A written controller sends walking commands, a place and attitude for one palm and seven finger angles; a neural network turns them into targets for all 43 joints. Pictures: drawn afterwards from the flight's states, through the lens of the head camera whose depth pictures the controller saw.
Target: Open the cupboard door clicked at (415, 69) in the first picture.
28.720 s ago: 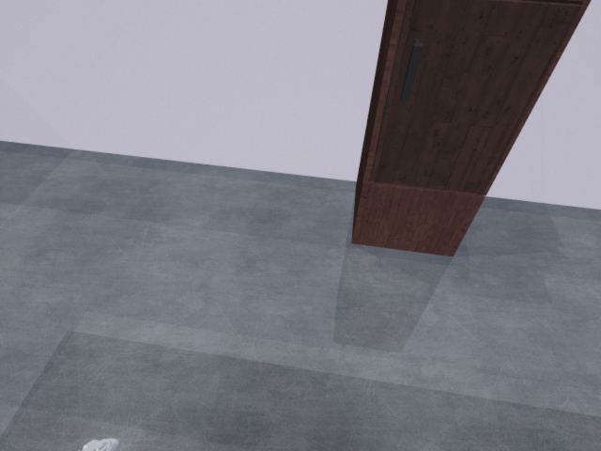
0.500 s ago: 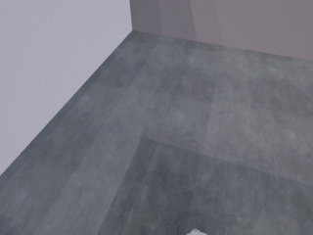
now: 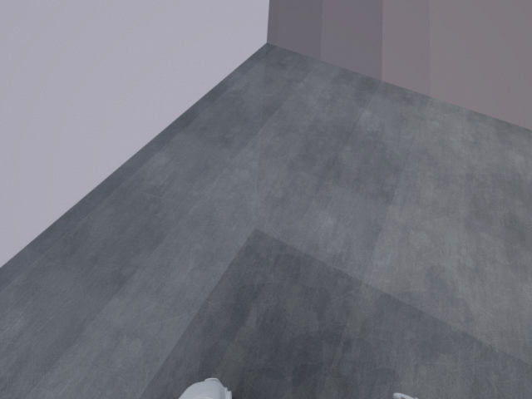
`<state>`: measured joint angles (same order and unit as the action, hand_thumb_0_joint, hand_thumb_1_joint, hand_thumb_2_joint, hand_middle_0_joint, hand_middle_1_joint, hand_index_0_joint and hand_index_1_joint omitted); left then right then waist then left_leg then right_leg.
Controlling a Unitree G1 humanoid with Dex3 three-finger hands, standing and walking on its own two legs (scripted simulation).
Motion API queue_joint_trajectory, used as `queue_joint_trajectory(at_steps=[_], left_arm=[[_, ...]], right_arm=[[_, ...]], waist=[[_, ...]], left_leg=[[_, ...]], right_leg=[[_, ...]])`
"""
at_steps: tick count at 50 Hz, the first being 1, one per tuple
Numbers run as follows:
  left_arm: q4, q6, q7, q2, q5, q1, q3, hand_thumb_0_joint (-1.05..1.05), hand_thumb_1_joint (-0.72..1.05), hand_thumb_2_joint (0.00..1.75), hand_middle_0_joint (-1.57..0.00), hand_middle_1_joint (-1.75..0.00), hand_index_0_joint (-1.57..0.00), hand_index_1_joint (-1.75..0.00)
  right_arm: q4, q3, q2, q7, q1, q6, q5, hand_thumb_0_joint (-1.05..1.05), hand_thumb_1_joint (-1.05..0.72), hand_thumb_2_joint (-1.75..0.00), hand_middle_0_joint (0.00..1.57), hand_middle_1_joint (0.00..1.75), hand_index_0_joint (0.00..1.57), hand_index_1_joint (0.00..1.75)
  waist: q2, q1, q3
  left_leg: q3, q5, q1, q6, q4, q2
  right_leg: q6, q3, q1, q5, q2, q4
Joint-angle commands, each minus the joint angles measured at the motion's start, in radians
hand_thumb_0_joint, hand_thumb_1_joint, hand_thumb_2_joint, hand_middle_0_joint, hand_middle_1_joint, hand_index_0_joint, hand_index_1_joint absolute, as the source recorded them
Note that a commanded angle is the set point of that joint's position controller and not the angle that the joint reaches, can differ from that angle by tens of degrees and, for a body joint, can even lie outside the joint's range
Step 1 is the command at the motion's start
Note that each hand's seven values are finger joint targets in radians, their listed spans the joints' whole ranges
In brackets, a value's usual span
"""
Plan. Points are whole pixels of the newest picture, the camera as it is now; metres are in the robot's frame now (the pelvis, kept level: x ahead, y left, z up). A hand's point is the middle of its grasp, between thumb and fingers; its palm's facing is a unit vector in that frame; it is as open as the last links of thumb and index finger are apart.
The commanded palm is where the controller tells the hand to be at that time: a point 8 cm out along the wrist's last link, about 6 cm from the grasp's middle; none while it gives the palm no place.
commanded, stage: turn to face it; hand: left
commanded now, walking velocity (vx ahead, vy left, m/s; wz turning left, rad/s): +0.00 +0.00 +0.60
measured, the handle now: out of the picture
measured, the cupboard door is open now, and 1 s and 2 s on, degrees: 49 49 49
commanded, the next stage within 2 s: none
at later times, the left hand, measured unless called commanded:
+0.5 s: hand out of the picture +0.06 +0.15 -0.13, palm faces +0.31 -0.91 -0.28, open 7.4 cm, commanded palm none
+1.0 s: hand out of the picture +0.04 +0.11 -0.13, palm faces +0.61 -0.74 -0.29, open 7.4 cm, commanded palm none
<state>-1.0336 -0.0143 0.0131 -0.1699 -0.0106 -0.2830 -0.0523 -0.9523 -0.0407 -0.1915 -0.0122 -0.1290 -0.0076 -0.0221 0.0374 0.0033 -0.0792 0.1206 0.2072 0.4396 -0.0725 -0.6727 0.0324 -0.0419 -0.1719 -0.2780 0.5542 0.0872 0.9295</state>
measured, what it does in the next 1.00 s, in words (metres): walks ahead, turning left: right foot, then left foot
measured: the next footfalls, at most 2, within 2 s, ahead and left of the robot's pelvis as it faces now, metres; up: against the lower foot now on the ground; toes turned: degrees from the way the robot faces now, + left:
right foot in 0.30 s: +0.09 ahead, -0.18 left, +0.00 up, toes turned +9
left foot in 0.62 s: +0.07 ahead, +0.07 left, +0.00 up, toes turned +29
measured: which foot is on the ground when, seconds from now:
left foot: down 0.00-0.30, up 0.32-0.60, down 0.62-0.88, up 0.90-1.00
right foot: up 0.00-0.28, down 0.30-0.62, up 0.64-0.86, down 0.88-1.00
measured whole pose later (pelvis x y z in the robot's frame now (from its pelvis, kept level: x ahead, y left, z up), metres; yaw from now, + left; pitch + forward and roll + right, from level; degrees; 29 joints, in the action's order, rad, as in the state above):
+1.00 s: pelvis +0.10 -0.10 +0.02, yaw +38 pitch +1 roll +2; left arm -0.86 -0.02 0.01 -0.21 -0.03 -0.21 -0.05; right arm -0.91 -0.09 -0.26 -0.03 -0.12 0.08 -0.01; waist -0.01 0.00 -0.09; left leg -0.01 0.47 0.51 0.05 -1.11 -0.01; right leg 0.00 -0.11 -0.29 0.33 0.10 0.61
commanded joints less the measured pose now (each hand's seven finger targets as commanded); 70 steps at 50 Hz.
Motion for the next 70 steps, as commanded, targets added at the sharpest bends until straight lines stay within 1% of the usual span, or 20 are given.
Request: queue_joint_trajectory(at_steps=[1, 12, 13, 15, 20, 26, 29, 30, 31, 41, 42, 44, 45, 49, 54, 57, 58, 59, 60, 70], left_arm=[[0.152, 0.009, 0.007, -0.115, -0.010, 0.100, -0.036, 0.00, 0.90, 0.90, -0.20, -0.30, -0.20, -0.30], [0.188, -0.004, -0.003, -0.127, -0.008, 0.002, -0.046, 0.00, 0.90, 0.90, -0.20, -0.30, -0.20, -0.30], [0.184, 0.002, 0.001, -0.161, -0.010, -0.047, -0.055, 0.00, 0.90, 0.90, -0.20, -0.30, -0.20, -0.30], [0.218, 0.012, 0.013, -0.313, -0.029, -0.022, -0.072, 0.00, 0.90, 0.90, -0.20, -0.30, -0.20, -0.30], [0.236, 0.029, 0.017, -0.202, -0.017, 0.098, -0.034, 0.00, 0.90, 0.90, -0.20, -0.30, -0.20, -0.30], [0.185, 0.030, 0.015, -0.275, -0.016, -0.021, -0.052, 0.00, 0.90, 0.90, -0.20, -0.30, -0.20, -0.30], [0.207, 0.027, 0.007, -0.262, -0.001, 0.031, -0.049, 0.00, 0.90, 0.90, -0.20, -0.30, -0.20, -0.30], [0.248, 0.020, 0.000, -0.189, 0.008, 0.045, -0.036, 0.00, 0.90, 0.90, -0.20, -0.30, -0.20, -0.30], [0.286, 0.008, 0.007, -0.178, -0.001, 0.101, -0.027, 0.00, 0.90, 0.90, -0.20, -0.30, -0.20, -0.30], [0.204, -0.007, -0.012, -0.150, -0.006, -0.001, -0.042, 0.00, 0.90, 0.90, -0.20, -0.30, -0.20, -0.30], [0.199, 0.002, -0.008, -0.173, -0.009, -0.042, -0.049, 0.00, 0.90, 0.90, -0.20, -0.30, -0.20, -0.30], [0.225, 0.015, 0.007, -0.327, -0.028, -0.054, -0.073, 0.00, 0.90, 0.90, -0.20, -0.30, -0.20, -0.30], [0.237, 0.020, 0.014, -0.304, -0.021, -0.024, -0.065, 0.00, 0.90, 0.90, -0.20, -0.30, -0.20, -0.30], [0.249, 0.023, 0.019, -0.207, -0.020, 0.088, -0.038, 0.00, 0.90, 0.90, -0.20, -0.30, -0.20, -0.30], [0.203, 0.027, 0.018, -0.253, -0.022, -0.009, -0.053, 0.00, 0.90, 0.90, -0.20, -0.30, -0.20, -0.30], [0.201, 0.023, 0.010, -0.263, -0.009, 0.010, -0.062, 0.00, 0.90, 0.90, -0.20, -0.30, -0.20, -0.30], [0.213, 0.020, 0.007, -0.246, -0.001, 0.027, -0.060, 0.00, 0.90, 0.90, -0.20, -0.30, -0.20, -0.30], [0.249, 0.014, -0.001, -0.179, 0.005, 0.040, -0.046, 0.00, 0.90, 0.90, -0.20, -0.30, -0.20, -0.30], [0.291, 0.005, 0.002, -0.158, -0.003, 0.109, -0.030, 0.00, 0.90, 0.90, -0.20, -0.30, -0.20, -0.30], [0.233, -0.015, -0.009, -0.142, 0.000, 0.128, -0.033, 0.00, 0.90, 0.90, -0.20, -0.30, -0.20, -0.30]], right_arm=[[0.056, -0.054, -0.225, 0.032, -0.121, 0.010, -0.004, 0.00, -0.90, -0.90, 0.20, 0.30, 0.20, 0.30], [0.133, -0.088, -0.237, 0.016, 0.011, 0.039, -0.009, 0.00, -0.90, -0.90, 0.20, 0.30, 0.20, 0.30], [0.148, -0.087, -0.213, 0.013, 0.028, 0.043, -0.002, 0.00, -0.90, -0.90, 0.20, 0.30, 0.20, 0.30], [0.195, -0.074, -0.124, -0.002, 0.064, 0.039, 0.005, 0.00, -0.90, -0.90, 0.20, 0.30, 0.20, 0.30], [0.147, -0.055, -0.106, -0.019, 0.026, 0.053, 0.007, 0.00, -0.90, -0.90, 0.20, 0.30, 0.20, 0.30], [0.156, -0.029, -0.090, -0.022, 0.075, 0.040, 0.013, 0.00, -0.90, -0.90, 0.20, 0.30, 0.20, 0.30], [0.116, -0.053, -0.185, -0.014, -0.091, 0.029, 0.000, 0.00, -0.90, -0.90, 0.20, 0.30, 0.20, 0.30], [0.105, -0.084, -0.307, -0.006, -0.176, 0.021, -0.008, 0.00, -0.90, -0.90, 0.20, 0.30, 0.20, 0.30], [0.082, -0.091, -0.351, 0.000, -0.234, 0.031, 0.002, 0.00, -0.90, -0.90, 0.20, 0.30, 0.20, 0.30], [0.153, -0.080, -0.264, 0.015, 0.056, 0.044, -0.006, 0.00, -0.90, -0.90, 0.20, 0.30, 0.20, 0.30], [0.161, -0.079, -0.243, 0.013, 0.068, 0.046, 0.000, 0.00, -0.90, -0.90, 0.20, 0.30, 0.20, 0.30], [0.203, -0.066, -0.135, -0.001, 0.077, 0.045, 0.011, 0.00, -0.90, -0.90, 0.20, 0.30, 0.20, 0.30], [0.197, -0.072, -0.167, -0.003, 0.072, 0.049, 0.005, 0.00, -0.90, -0.90, 0.20, 0.30, 0.20, 0.30], [0.149, -0.057, -0.113, -0.019, 0.045, 0.062, 0.011, 0.00, -0.90, -0.90, 0.20, 0.30, 0.20, 0.30], [0.158, -0.034, -0.079, -0.024, 0.097, 0.047, 0.017, 0.00, -0.90, -0.90, 0.20, 0.30, 0.20, 0.30], [0.142, -0.037, -0.113, -0.018, 0.013, 0.035, 0.012, 0.00, -0.90, -0.90, 0.20, 0.30, 0.20, 0.30], [0.124, -0.051, -0.165, -0.016, -0.062, 0.027, 0.006, 0.00, -0.90, -0.90, 0.20, 0.30, 0.20, 0.30], [0.121, -0.080, -0.279, -0.010, -0.120, 0.021, -0.003, 0.00, -0.90, -0.90, 0.20, 0.30, 0.20, 0.30], [0.100, -0.091, -0.336, 0.000, -0.193, 0.030, -0.001, 0.00, -0.90, -0.90, 0.20, 0.30, 0.20, 0.30], [0.115, -0.074, -0.249, 0.022, -0.027, 0.028, -0.008, 0.00, -0.90, -0.90, 0.20, 0.30, 0.20, 0.30]], waist=[[-0.241, 0.043, 0.134], [-0.198, -0.028, 0.143], [-0.131, -0.054, 0.145], [0.278, -0.079, 0.093], [0.192, 0.003, 0.073], [0.183, -0.044, 0.129], [0.065, 0.055, 0.226], [-0.262, 0.100, 0.273], [-0.259, 0.115, 0.269], [-0.191, -0.032, 0.118], [-0.137, -0.055, 0.123], [0.286, -0.085, 0.111], [0.229, -0.061, 0.112], [0.201, 0.006, 0.086], [0.162, -0.053, 0.131], [0.143, -0.008, 0.171], [0.046, 0.038, 0.216], [-0.262, 0.068, 0.246], [-0.305, 0.102, 0.236], [-0.207, 0.012, 0.115]], left_leg=[[-0.520, -0.077, -0.178, -0.137, 0.380, 0.326], [-0.419, 0.138, -0.003, -0.033, 0.336, 0.129], [-0.382, 0.168, 0.072, 0.006, 0.259, 0.075], [-0.127, 0.368, 0.275, 0.118, -0.272, -0.096], [-0.084, 0.239, 0.184, 0.139, -0.405, 0.001], [0.029, 0.189, 0.016, 0.119, -0.008, -0.052], [-0.044, -0.212, -0.368, 0.060, 0.211, 0.017], [-0.439, -0.651, -0.570, -0.109, 0.210, 0.310], [-0.520, -0.729, -0.527, -0.211, 0.234, 0.425], [-0.364, 0.051, -0.020, -0.037, 0.263, 0.142], [-0.333, 0.088, 0.037, -0.002, 0.190, 0.093], [-0.124, 0.395, 0.197, 0.113, -0.289, -0.108], [-0.182, 0.390, 0.176, 0.097, -0.483, -0.049], [-0.113, 0.265, 0.118, 0.131, -0.464, -0.002], [-0.020, 0.260, 0.016, 0.125, -0.095, -0.027], [0.002, 0.071, -0.155, 0.103, 0.156, -0.042], [-0.058, -0.124, -0.336, 0.074, 0.250, 0.015], [-0.419, -0.485, -0.529, -0.056, 0.266, 0.285], [-0.540, -0.700, -0.520, -0.187, 0.269, 0.418], [-0.364, -0.263, -0.206, -0.072, 0.303, 0.174]], right_leg=[[-0.028, 0.187, -0.302, -0.032, 0.017, 0.316], [-0.008, 0.099, 0.075, -0.196, -0.092, -0.335], [0.008, 0.136, 0.184, -0.220, -0.051, -0.497], [0.197, 0.587, 0.162, -0.103, 0.414, -0.766], [0.145, 0.154, 0.178, -0.849, 0.226, -0.541], [0.117, 0.090, 0.309, -1.148, 0.247, -0.392], [0.026, 0.011, 0.080, -0.922, 0.209, -0.113], [-0.053, -0.011, -0.237, -0.198, 0.060, 0.129], [-0.045, 0.105, -0.311, 0.132, 0.022, 0.258], [-0.023, 0.089, 0.064, -0.208, -0.074, -0.277], [-0.016, 0.106, 0.153, -0.268, -0.051, -0.416], [0.160, 0.587, 0.161, -0.197, 0.387, -0.724], [0.211, 0.564, 0.090, -0.252, 0.407, -0.698], [0.149, 0.192, 0.100, -0.685, 0.239, -0.569], [0.147, 0.124, 0.258, -0.923, 0.269, -0.470], [0.085, 0.050, 0.211, -0.895, 0.249, -0.343], [0.036, 0.010, 0.089, -0.778, 0.230, -0.203], [-0.045, -0.018, -0.219, -0.197, 0.087, 0.022], [-0.052, 0.079, -0.338, 0.137, 0.036, 0.170], [-0.036, 0.126, -0.110, -0.123, -0.045, -0.112]])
